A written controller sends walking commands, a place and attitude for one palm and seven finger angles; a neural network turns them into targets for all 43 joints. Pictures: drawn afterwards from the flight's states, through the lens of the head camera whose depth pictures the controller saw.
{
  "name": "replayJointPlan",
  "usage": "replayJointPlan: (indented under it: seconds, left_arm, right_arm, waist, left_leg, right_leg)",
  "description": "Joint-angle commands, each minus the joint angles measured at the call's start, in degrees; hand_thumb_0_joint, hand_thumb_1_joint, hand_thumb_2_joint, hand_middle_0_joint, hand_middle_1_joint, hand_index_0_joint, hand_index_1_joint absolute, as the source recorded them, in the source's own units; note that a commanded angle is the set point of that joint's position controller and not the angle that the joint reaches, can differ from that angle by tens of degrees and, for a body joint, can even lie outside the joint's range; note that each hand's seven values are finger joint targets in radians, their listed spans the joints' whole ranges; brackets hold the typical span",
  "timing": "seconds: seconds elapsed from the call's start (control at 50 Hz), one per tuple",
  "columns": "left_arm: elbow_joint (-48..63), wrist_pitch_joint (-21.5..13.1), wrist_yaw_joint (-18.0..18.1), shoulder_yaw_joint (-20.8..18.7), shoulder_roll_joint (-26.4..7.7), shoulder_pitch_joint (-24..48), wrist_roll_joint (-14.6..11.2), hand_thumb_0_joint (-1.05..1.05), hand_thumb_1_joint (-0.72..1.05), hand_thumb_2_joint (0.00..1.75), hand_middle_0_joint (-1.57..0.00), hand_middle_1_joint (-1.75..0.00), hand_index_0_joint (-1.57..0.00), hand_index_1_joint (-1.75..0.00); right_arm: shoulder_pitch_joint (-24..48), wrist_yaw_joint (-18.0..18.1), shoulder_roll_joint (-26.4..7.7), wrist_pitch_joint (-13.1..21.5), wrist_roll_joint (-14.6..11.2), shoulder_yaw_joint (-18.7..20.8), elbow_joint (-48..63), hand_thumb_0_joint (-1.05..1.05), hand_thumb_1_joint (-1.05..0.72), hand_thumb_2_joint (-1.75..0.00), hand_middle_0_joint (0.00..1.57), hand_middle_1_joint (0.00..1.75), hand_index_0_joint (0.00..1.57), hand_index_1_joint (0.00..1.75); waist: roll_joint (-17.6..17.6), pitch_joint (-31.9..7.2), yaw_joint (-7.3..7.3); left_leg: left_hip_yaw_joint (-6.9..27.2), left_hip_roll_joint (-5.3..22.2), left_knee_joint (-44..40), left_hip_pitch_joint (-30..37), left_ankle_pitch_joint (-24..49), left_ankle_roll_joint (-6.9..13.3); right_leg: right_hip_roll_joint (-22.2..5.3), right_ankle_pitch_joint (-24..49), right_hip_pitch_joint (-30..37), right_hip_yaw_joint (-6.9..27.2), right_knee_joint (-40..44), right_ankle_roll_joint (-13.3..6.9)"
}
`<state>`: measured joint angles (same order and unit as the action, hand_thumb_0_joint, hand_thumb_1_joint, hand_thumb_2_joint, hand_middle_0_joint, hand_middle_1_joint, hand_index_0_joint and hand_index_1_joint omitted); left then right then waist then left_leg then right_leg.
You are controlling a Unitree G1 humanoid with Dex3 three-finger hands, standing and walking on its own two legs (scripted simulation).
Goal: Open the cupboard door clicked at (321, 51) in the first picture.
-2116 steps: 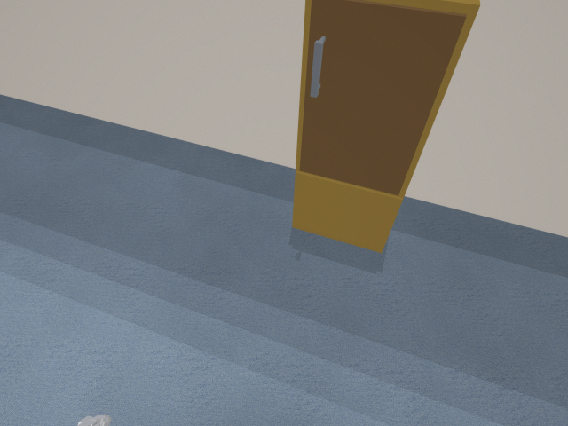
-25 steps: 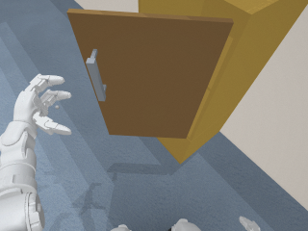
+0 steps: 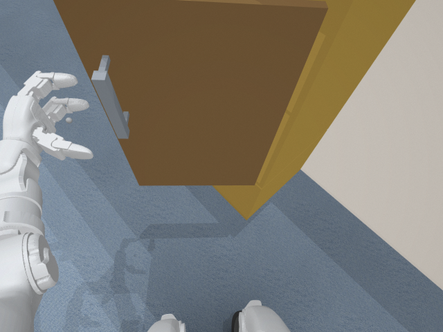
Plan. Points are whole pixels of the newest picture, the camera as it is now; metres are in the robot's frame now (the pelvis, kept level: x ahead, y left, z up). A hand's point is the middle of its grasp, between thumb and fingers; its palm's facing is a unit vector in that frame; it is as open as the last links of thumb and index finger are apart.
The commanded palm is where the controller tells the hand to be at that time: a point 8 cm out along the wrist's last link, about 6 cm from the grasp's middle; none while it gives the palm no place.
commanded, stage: move the hooked fingers beside the handle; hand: left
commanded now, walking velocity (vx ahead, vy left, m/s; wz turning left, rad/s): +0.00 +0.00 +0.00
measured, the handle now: (115, 100) +0.51 +0.17 +0.07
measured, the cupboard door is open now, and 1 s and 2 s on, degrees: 49 49 48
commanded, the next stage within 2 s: slide the fingers in behind the handle in 0.92 s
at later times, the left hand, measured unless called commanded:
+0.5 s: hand (76, 114) +0.49 +0.24 +0.07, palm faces -0.02 -1.00 -0.01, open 13.9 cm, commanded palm +0.46 +0.28 +0.08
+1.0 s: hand (73, 116) +0.48 +0.24 +0.07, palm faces -0.02 -1.00 -0.01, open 14.0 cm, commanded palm +0.46 +0.28 +0.08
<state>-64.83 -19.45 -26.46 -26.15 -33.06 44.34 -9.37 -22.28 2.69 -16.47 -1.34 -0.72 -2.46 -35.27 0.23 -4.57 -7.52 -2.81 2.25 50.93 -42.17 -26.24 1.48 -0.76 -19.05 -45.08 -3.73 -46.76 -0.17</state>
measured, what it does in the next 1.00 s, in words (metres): stands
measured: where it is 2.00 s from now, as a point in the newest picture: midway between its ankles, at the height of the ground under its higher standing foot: outside the picture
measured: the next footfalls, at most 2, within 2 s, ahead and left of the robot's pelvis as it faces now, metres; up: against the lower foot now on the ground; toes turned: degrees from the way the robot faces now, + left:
none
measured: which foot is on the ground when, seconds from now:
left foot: down 0.00-1.00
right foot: down 0.00-1.00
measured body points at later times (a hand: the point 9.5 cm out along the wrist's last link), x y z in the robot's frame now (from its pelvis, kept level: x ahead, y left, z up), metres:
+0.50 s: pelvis +0.01 +0.00 +0.00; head +0.13 +0.02 +0.43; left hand +0.48 +0.29 +0.07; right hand +0.02 -0.27 -0.11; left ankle -0.02 +0.10 -0.69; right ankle +0.03 -0.12 -0.69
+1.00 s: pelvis +0.01 +0.00 +0.00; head +0.13 +0.02 +0.43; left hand +0.47 +0.29 +0.08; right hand +0.04 -0.27 -0.11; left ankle -0.02 +0.10 -0.69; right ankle +0.03 -0.12 -0.69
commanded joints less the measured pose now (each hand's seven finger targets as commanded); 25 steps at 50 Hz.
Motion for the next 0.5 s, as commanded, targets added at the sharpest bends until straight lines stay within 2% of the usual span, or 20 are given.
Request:
replayJointPlan:
  seconds: [0.0, 0.02, 0.04, 0.06, 0.1, 0.12, 0.14, 0.16, 0.18, 0.2, 0.24, 0.26, 0.28, 0.32, 0.34, 0.38, 0.4, 0.42, 0.46, 0.48]
  left_arm:
    - [11.8, -4.2, 0.6, -4.0, -20.1, 24.9, 0.3, 0.00, -0.50, 0.30, -0.30, -1.20, -0.30, -1.20]
    - [12.4, -4.5, 0.6, -2.6, -18.4, 26.5, 0.3, 0.00, -0.50, 0.30, -0.30, -1.20, -0.30, -1.20]
    - [11.6, -4.8, 0.9, -3.3, -19.3, 26.9, 0.4, 0.00, -0.50, 0.30, -0.30, -1.20, -0.30, -1.20]
    - [10.9, -4.9, 0.7, -2.3, -18.0, 27.1, -0.1, 0.00, -0.50, 0.30, -0.30, -1.20, -0.30, -1.20]
    - [9.2, -4.5, 0.6, -2.2, -18.1, 27.9, 0.4, 0.00, -0.50, 0.30, -0.30, -1.20, -0.30, -1.20]
    - [8.1, -4.1, 0.6, -2.1, -17.8, 26.5, 0.5, 0.00, -0.50, 0.30, -0.30, -1.20, -0.30, -1.20]
    - [7.0, -3.6, 0.6, -1.8, -17.2, 25.9, 0.7, 0.00, -0.50, 0.30, -0.30, -1.20, -0.30, -1.20]
    - [7.3, -3.7, 0.5, -2.2, -17.8, 25.5, 0.5, 0.00, -0.50, 0.30, -0.30, -1.20, -0.30, -1.20]
    - [8.2, -3.6, 0.5, -2.8, -18.5, 24.7, 0.7, 0.00, -0.50, 0.30, -0.30, -1.20, -0.30, -1.20]
    - [8.4, -3.5, 0.6, -3.1, -18.7, 24.3, 0.7, 0.00, -0.50, 0.30, -0.30, -1.20, -0.30, -1.20]
    - [9.8, -3.7, 0.9, -3.0, -18.3, 24.4, 0.8, 0.00, -0.50, 0.30, -0.30, -1.20, -0.30, -1.20]
    - [11.7, -4.3, 0.9, -2.3, -17.7, 25.8, 0.3, 0.00, -0.50, 0.30, -0.30, -1.20, -0.30, -1.20]
    - [12.2, -4.4, 1.1, -4.4, -19.7, 24.5, 0.5, 0.00, -0.50, 0.30, -0.30, -1.20, -0.30, -1.20]
    - [13.0, -4.5, 1.5, -3.6, -18.7, 24.9, 0.5, 0.00, -0.50, 0.30, -0.30, -1.20, -0.30, -1.20]
    - [13.4, -4.6, 1.8, -4.4, -19.2, 24.3, 0.4, 0.00, -0.50, 0.30, -0.30, -1.20, -0.30, -1.20]
    - [14.1, -4.5, 1.8, -5.0, -20.2, 23.8, 0.3, 0.00, -0.50, 0.30, -0.30, -1.20, -0.30, -1.20]
    - [13.7, -4.3, 1.7, -3.8, -18.8, 24.0, 0.3, 0.00, -0.50, 0.30, -0.30, -1.20, -0.30, -1.20]
    - [13.9, -4.3, 1.7, -4.0, -19.3, 24.8, 0.5, 0.00, -0.50, 0.30, -0.30, -1.20, -0.30, -1.20]
    - [16.3, -4.5, 1.4, -1.7, -16.4, 24.2, 0.1, 0.00, -0.50, 0.30, -0.30, -1.20, -0.30, -1.20]
    - [16.2, -4.3, 1.4, -1.5, -15.5, 24.0, -0.2, 0.00, -0.50, 0.30, -0.30, -1.20, -0.30, -1.20]
  right_arm:
    - [-8.1, 0.6, -10.3, 0.3, 0.1, 3.8, 4.2, 0.00, -0.90, -0.90, 0.20, 0.30, 0.20, 0.30]
    - [-8.2, 0.5, -10.1, 0.2, 0.3, 3.6, 4.1, 0.00, -0.90, -0.90, 0.20, 0.30, 0.20, 0.30]
    - [-8.4, 0.5, -10.2, 0.1, 0.3, 3.8, 3.7, 0.00, -0.90, -0.90, 0.20, 0.30, 0.20, 0.30]
    - [-8.8, 0.5, -10.2, -0.1, 0.3, 3.6, 3.9, 0.00, -0.90, -0.90, 0.20, 0.30, 0.20, 0.30]
    - [-9.3, 0.4, -10.5, -0.5, 0.4, 3.7, 3.3, 0.00, -0.90, -0.90, 0.20, 0.30, 0.20, 0.30]
    - [-9.3, 0.2, -10.5, -0.6, 0.4, 3.7, 3.4, 0.00, -0.90, -0.90, 0.20, 0.30, 0.20, 0.30]
    - [-9.4, 0.1, -10.5, -0.8, 0.5, 3.5, 3.5, 0.00, -0.90, -0.90, 0.20, 0.30, 0.20, 0.30]
    - [-10.0, 0.2, -10.7, -0.9, 0.5, 3.6, 3.9, 0.00, -0.90, -0.90, 0.20, 0.30, 0.20, 0.30]
    - [-10.0, 0.0, -10.6, -1.2, 0.5, 3.7, 4.2, 0.00, -0.90, -0.90, 0.20, 0.30, 0.20, 0.30]
    - [-9.9, -0.2, -10.6, -1.4, 0.6, 3.7, 4.5, 0.00, -0.90, -0.90, 0.20, 0.30, 0.20, 0.30]
    - [-9.9, -0.3, -10.4, -1.8, 0.6, 3.8, 4.9, 0.00, -0.90, -0.90, 0.20, 0.30, 0.20, 0.30]
    - [-10.0, -0.3, -10.4, -1.9, 0.6, 3.8, 5.1, 0.00, -0.90, -0.90, 0.20, 0.30, 0.20, 0.30]
    - [-10.3, -0.4, -10.5, -2.1, 0.6, 4.1, 5.0, 0.00, -0.90, -0.90, 0.20, 0.30, 0.20, 0.30]
    - [-9.8, -0.5, -10.1, -2.3, 0.5, 3.9, 5.2, 0.00, -0.90, -0.90, 0.20, 0.30, 0.20, 0.30]
    - [-9.7, -0.5, -10.1, -2.3, 0.6, 4.0, 5.3, 0.00, -0.90, -0.90, 0.20, 0.30, 0.20, 0.30]
    - [-9.8, -0.4, -10.2, -2.4, 0.5, 4.0, 5.2, 0.00, -0.90, -0.90, 0.20, 0.30, 0.20, 0.30]
    - [-9.6, -0.5, -10.0, -2.4, 0.4, 3.9, 5.2, 0.00, -0.90, -0.90, 0.20, 0.30, 0.20, 0.30]
    - [-9.6, -0.4, -10.0, -2.4, 0.4, 4.0, 4.9, 0.00, -0.90, -0.90, 0.20, 0.30, 0.20, 0.30]
    - [-9.4, -0.4, -9.8, -2.3, 0.3, 4.0, 5.5, 0.00, -0.90, -0.90, 0.20, 0.30, 0.20, 0.30]
    - [-9.6, -0.5, -9.8, -2.3, 0.4, 4.1, 4.9, 0.00, -0.90, -0.90, 0.20, 0.30, 0.20, 0.30]
  waist:
    - [8.3, -25.7, 0.36]
    - [8.3, -26.2, -0.44]
    - [7.1, -25.4, -0.45]
    - [7.1, -25.1, -1.05]
    - [7.1, -25.4, -1.38]
    - [8.3, -24.7, -0.95]
    - [7.6, -24.2, -1.06]
    - [6.2, -24.6, -0.97]
    - [7.2, -26.7, -0.46]
    - [7.5, -26.4, -0.24]
    - [6.6, -26.7, -0.26]
    - [7.7, -27.4, -0.58]
    - [7.9, -28.8, 0.19]
    - [8.1, -27.8, -0.16]
    - [8.3, -27.8, 0.28]
    - [8.6, -28.7, 0.20]
    - [8.1, -27.8, -0.36]
    - [8.1, -26.8, -0.35]
    - [11.2, -28.1, -0.29]
    - [10.3, -28.8, -0.55]
  left_leg:
    - [3.6, -1.4, -5.1, 11.0, 24.7, -0.1]
    - [3.8, -1.2, -4.9, 11.7, 24.8, -0.1]
    - [4.1, -1.0, -4.6, 11.3, 25.1, -0.1]
    - [4.2, -1.0, -4.3, 11.7, 26.2, -0.1]
    - [4.4, -0.8, -4.1, 11.9, 26.1, -0.2]
    - [4.2, -0.9, -4.2, 11.5, 25.3, -0.3]
    - [4.2, -0.9, -4.3, 10.5, 24.5, -0.2]
    - [4.7, -0.8, -4.1, 11.0, 26.9, -0.2]
    - [4.2, -0.8, -4.0, 11.6, 27.3, -0.2]
    - [4.1, -0.9, -4.0, 10.9, 27.0, -0.2]
    - [4.0, -0.8, -3.9, 10.7, 27.0, -0.1]
    - [4.4, -0.7, -3.7, 12.0, 29.2, -0.2]
    - [4.2, -0.6, -3.5, 12.9, 29.7, -0.3]
    - [4.2, -0.7, -3.7, 12.4, 29.2, -0.3]
    - [4.2, -0.7, -3.7, 12.2, 29.3, -0.3]
    - [4.0, -0.6, -3.5, 13.1, 30.5, -0.2]
    - [3.9, -0.7, -3.6, 12.5, 29.5, -0.1]
    - [4.0, -0.6, -3.8, 12.2, 29.0, -0.2]
    - [4.3, -0.5, -3.5, 15.4, 32.5, -0.4]
    - [4.5, -0.2, -3.4, 17.1, 33.9, -0.5]
  right_leg:
    - [2.2, 18.0, 15.4, 2.8, 2.1, -1.3]
    - [2.2, 17.7, 14.4, 2.6, 2.0, -1.2]
    - [2.3, 17.7, 14.1, 2.5, 1.9, -1.2]
    - [2.6, 18.1, 13.3, 2.2, 1.6, -1.4]
    - [2.6, 17.5, 12.1, 2.2, 1.7, -1.1]
    - [2.5, 16.7, 11.7, 2.2, 1.8, -1.2]
    - [2.5, 16.3, 11.7, 2.1, 1.8, -1.2]
    - [2.7, 17.6, 12.1, 1.7, 1.2, -1.5]
    - [2.7, 18.2, 12.7, 2.1, 1.2, -1.2]
    - [2.6, 18.3, 12.9, 2.1, 1.2, -1.2]
    - [2.7, 18.6, 13.1, 2.1, 1.1, -1.1]
    - [2.8, 19.6, 13.0, 1.8, 0.6, -1.4]
    - [2.9, 19.7, 13.3, 2.1, 0.8, -1.2]
    - [2.9, 19.7, 13.4, 1.9, 0.9, -1.2]
    - [2.8, 19.8, 13.9, 2.0, 1.0, -1.2]
    - [3.0, 20.8, 14.2, 2.2, 0.9, -1.2]
    - [3.0, 20.7, 14.1, 2.2, 1.2, -1.0]
    - [2.9, 20.2, 13.9, 2.1, 1.2, -1.1]
    - [3.0, 20.5, 12.7, 1.8, 1.0, -1.4]
    - [3.2, 20.8, 12.1, 1.7, 1.3, -1.2]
